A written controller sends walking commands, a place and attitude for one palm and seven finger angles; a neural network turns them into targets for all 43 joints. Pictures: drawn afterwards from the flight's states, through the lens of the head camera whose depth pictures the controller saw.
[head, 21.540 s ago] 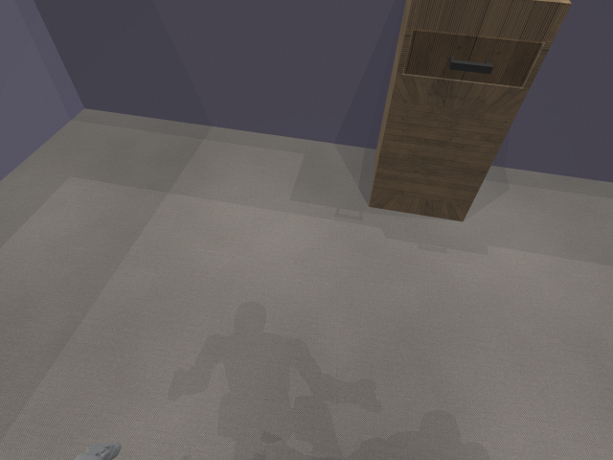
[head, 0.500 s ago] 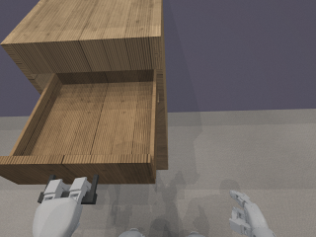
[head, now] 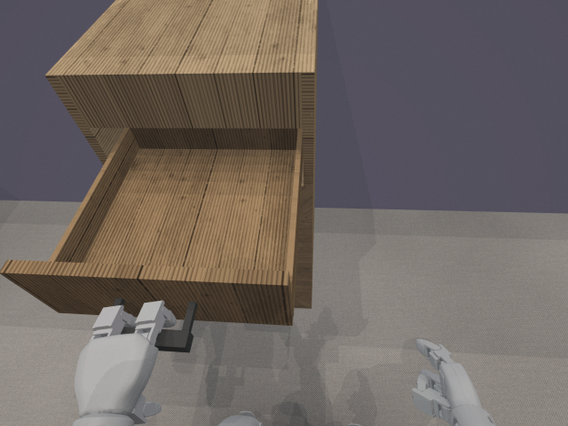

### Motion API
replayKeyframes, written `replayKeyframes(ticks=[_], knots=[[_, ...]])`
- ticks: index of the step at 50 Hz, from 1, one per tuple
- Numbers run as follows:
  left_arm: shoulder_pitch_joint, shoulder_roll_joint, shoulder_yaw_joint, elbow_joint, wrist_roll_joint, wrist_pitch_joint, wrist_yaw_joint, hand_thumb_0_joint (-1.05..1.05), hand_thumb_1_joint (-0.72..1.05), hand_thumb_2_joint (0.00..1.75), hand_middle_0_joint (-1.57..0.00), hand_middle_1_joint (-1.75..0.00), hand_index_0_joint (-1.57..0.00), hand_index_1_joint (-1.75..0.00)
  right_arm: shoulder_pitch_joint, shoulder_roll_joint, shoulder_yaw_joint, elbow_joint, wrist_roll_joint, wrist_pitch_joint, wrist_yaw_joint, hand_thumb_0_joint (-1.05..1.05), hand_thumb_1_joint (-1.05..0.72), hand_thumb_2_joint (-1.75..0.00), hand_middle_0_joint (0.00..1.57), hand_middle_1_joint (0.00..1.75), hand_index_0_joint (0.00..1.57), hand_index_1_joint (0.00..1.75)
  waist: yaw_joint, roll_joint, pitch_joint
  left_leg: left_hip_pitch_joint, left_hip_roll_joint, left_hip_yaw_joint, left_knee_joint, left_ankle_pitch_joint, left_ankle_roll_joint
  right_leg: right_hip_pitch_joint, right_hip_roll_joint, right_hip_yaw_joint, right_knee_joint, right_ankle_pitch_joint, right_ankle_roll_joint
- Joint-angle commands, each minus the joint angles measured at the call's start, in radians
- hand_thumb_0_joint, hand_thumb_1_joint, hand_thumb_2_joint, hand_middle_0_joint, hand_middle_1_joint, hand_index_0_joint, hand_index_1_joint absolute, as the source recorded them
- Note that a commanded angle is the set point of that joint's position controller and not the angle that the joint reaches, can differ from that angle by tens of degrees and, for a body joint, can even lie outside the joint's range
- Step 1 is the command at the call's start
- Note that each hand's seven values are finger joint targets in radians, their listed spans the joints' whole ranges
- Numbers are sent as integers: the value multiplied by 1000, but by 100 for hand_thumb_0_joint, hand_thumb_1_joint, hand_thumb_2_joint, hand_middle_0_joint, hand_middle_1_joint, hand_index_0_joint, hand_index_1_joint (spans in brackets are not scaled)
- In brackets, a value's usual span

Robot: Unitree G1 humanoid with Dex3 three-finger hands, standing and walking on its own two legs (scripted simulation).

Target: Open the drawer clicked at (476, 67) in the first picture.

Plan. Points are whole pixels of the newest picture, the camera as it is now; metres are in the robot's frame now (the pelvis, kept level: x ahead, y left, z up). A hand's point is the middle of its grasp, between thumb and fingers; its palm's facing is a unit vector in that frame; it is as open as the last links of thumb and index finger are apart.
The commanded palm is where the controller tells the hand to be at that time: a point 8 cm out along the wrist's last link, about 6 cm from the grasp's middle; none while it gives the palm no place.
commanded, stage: open the thumb to release the handle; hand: left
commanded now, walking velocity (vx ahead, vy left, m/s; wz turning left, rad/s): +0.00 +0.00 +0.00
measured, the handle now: (149, 323) +0.25 +0.22 +0.01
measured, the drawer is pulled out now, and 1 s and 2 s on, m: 0.30 0.30 0.30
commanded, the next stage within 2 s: lift the hand off the handle in 0.02 s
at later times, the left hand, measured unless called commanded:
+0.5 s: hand (144, 362) +0.20 +0.22 -0.01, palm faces +0.01 -0.12 -0.99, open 13.8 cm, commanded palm +0.18 +0.22 +0.06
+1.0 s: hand (124, 344) +0.20 +0.22 +0.06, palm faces +0.06 -0.15 -0.99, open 13.7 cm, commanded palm +0.17 +0.21 +0.13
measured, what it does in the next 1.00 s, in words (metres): stands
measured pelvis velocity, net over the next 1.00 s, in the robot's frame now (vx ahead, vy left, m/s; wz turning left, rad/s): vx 0.00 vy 0.01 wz -0.01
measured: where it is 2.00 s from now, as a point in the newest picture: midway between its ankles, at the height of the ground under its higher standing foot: outside the picture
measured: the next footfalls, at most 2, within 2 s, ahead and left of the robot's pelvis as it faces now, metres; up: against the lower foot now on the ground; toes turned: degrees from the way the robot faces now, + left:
none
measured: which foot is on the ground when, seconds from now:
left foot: down 0.00-1.00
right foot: down 0.00-1.00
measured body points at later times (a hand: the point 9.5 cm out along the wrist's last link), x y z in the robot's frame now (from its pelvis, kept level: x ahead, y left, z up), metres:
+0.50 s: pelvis -0.01 +0.01 +0.00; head +0.03 -0.02 +0.45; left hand +0.19 +0.22 +0.05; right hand +0.19 -0.21 -0.11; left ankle +0.01 +0.13 -0.68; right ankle +0.00 -0.09 -0.68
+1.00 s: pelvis +0.00 +0.01 +0.03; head +0.02 -0.02 +0.48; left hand +0.19 +0.22 +0.11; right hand +0.22 -0.19 -0.07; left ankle +0.01 +0.13 -0.68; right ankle +0.00 -0.09 -0.68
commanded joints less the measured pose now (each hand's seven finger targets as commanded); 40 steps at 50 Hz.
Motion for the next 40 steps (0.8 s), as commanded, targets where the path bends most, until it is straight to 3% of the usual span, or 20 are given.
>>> replayKeyframes(ticks=[1, 4, 6, 9, 15, 18, 21, 24, 28, 31, 34, 35, 39, 40], knots=[[31, 116, 81, -167, 4, -5, 40, 0, -50, 30, -30, -120, -30, -120, -100, -91, -36, -151, -2, -37, -6, 0, -90, -90, 20, 30, 20, 30, 3, -54, -154, 148, -61, -6, -83, 181, 42, 72, 11, 57, -183, 315, 8], [27, 125, 88, -183, 10, 0, 51, 0, -50, 30, -30, -120, -30, -120, -102, -90, -35, -155, -2, -34, -3, 0, -90, -90, 20, 30, 20, 30, 12, -23, -188, 165, -60, -7, -82, 192, 39, 66, 15, 54, -169, 299, 2], [-9, 69, 23, -156, 13, 10, 48, 0, -50, 30, -30, -120, -30, -120, -101, -89, -37, -152, -3, -31, 2, 0, -90, -90, 20, 30, 20, 30, -13, -44, -144, 159, -54, -13, -79, 182, 40, 24, 17, 39, -171, 275, 4], [-62, 101, 50, -158, 20, 16, 54, 0, -50, 30, -30, -120, -30, -120, -101, -93, -39, -147, -2, -30, -5, 0, -90, -90, 20, 30, 20, 30, -9, -56, -170, 154, -53, -16, -81, 168, 40, 32, 16, 43, -169, 261, 5], [-163, 88, 18, -123, 25, 52, 48, 0, -50, 30, -30, -120, -30, -120, -99, -93, -36, -135, 5, -28, -23, 0, -90, -90, 20, 30, 20, 30, -22, -65, -159, 155, -52, -18, -99, 128, 44, 37, 13, 30, -192, 209, 9], [-165, 109, 35, -119, 16, 58, 41, 0, -50, 30, -30, -120, -30, -120, -98, -94, -33, -134, 10, -30, -31, 0, -90, -90, 20, 30, 20, 30, -13, -46, -188, 170, -54, -14, -107, 149, 44, 69, 14, 35, -198, 239, 6], [-178, 102, 31, -89, 14, 60, 32, 0, -50, 30, -30, -120, -30, -120, -96, -92, -32, -123, 12, -28, -35, 0, -90, -90, 20, 30, 20, 30, -13, -68, -171, 167, -54, -11, -114, 150, 44, 77, 13, 35, -207, 245, 11], [-163, 133, 56, -167, 2, 57, 30, 0, -50, 30, -30, -120, -30, -120, -106, -89, -31, -134, 12, -29, -37, 0, -90, -90, 20, 30, 20, 30, 1, -41, -199, 200, -56, -7, -130, 172, 45, 119, 10, 42, -221, 269, 8], [-165, 135, 55, -221, -8, 57, 21, 0, -50, 30, -30, -120, -30, -120, -113, -88, -28, -137, 13, -28, -34, 0, -90, -90, 20, 30, 20, 30, -4, -5, -182, 242, -52, -13, -153, 190, 43, 120, 13, 34, -239, 251, 2], [-158, 117, 37, -230, -21, 62, 6, 0, -50, 30, -30, -120, -30, -120, -116, -89, -30, -138, 16, -29, -30, 0, -90, -90, 20, 30, 20, 30, -8, -36, -136, 249, -47, -14, -175, 172, 45, 123, 12, 28, -264, 224, 8], [-159, 151, 70, -270, -21, 64, -7, 0, -50, 30, -30, -120, -30, -120, -123, -88, -28, -140, 17, -29, -31, 0, -90, -90, 20, 30, 20, 30, 7, -21, -169, 287, -47, -12, -194, 202, 44, 160, 13, 36, -272, 257, 6], [-154, 122, 34, -281, -25, 66, -16, 0, -50, 30, -30, -120, -30, -120, -122, -87, -29, -142, 18, -30, -27, 0, -90, -90, 20, 30, 20, 30, 0, -15, -152, 296, -45, -13, -199, 209, 44, 156, 13, 31, -274, 261, 5], [-120, 136, 44, -317, -39, 65, -46, 0, -50, 30, -30, -120, -30, -120, -130, -86, -26, -146, 23, -34, -19, 0, -90, -90, 20, 30, 20, 30, 9, -37, -131, 319, -40, -17, -224, 228, 44, 182, 12, 32, -294, 269, 7], [-120, 115, 16, -321, -38, 68, -55, 0, -50, 30, -30, -120, -30, -120, -135, -85, -25, -146, 24, -33, -16, 0, -90, -90, 20, 30, 20, 30, 6, -33, -105, 322, -41, -16, -229, 228, 45, 180, 12, 30, -303, 271, 7]])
